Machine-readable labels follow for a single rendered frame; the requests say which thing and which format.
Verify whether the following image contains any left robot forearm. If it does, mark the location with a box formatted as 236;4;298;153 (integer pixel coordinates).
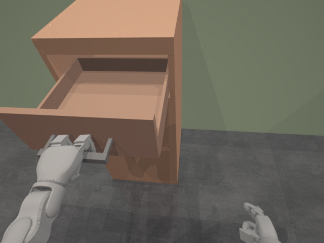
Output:
1;181;66;243

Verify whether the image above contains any cabinet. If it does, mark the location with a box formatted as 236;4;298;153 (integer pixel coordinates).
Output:
31;0;182;185

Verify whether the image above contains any left robot hand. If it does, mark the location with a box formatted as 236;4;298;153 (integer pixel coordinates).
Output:
36;134;96;187

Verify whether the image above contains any drawer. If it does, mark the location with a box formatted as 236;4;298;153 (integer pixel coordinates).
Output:
0;57;170;159

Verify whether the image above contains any handle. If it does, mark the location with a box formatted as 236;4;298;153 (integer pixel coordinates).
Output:
37;135;113;164

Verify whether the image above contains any right robot hand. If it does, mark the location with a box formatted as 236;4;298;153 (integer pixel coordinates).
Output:
239;202;278;243

